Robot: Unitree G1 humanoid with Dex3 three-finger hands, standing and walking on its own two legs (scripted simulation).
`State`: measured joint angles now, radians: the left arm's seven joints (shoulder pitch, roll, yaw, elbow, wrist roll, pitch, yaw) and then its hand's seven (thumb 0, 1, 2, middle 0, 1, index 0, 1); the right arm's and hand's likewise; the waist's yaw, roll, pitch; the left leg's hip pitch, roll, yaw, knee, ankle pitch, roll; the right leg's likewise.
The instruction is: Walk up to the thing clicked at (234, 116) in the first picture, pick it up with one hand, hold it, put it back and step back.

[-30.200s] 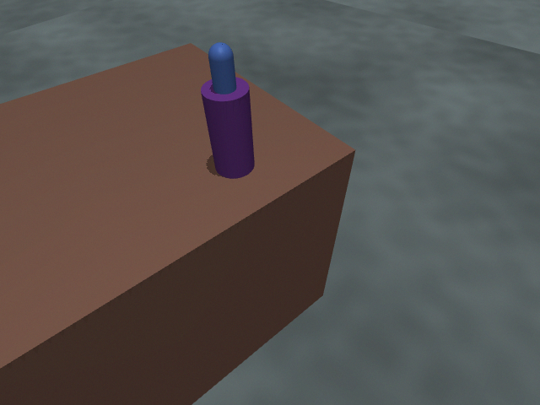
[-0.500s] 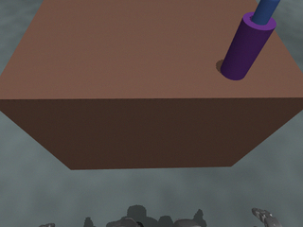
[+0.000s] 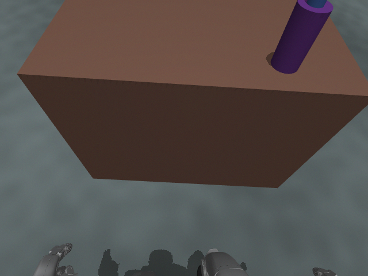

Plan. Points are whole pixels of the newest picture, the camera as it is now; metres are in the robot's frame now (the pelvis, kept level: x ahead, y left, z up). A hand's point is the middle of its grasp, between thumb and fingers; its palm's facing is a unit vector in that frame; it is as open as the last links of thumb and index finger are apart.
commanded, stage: step back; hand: right
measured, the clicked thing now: (304, 24) +0.71 -0.31 +0.13
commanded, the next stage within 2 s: none
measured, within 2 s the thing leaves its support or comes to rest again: neither
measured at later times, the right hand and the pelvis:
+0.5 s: hand out of the picture -0.04 -0.33 -0.14, palm faces +0.01 +0.92 -0.39, open 7.3 cm; pelvis -0.14 -0.05 +0.01, yaw -2 degrees
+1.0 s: hand out of the picture -0.18 -0.37 -0.14, palm faces -0.02 +0.91 -0.41, open 7.3 cm; pelvis -0.32 -0.10 -0.01, yaw -2 degrees
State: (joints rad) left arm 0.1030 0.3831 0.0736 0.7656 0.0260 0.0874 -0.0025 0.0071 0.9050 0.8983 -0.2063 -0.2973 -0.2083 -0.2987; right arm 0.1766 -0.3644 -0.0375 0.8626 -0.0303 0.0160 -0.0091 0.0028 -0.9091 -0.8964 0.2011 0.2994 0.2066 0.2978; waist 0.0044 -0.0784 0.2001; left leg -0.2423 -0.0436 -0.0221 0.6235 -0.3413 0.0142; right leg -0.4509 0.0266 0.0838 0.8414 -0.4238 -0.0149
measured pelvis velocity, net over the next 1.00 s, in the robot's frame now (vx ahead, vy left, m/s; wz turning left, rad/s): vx -0.32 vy -0.10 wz -0.03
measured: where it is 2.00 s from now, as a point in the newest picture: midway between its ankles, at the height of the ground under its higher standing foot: outside the picture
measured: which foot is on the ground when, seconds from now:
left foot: down 0.00-0.32, up 0.34-0.60, down 0.62-0.98, up 1.00-1.00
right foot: up 0.00-0.28, down 0.30-0.64, up 0.66-0.94, down 0.96-1.00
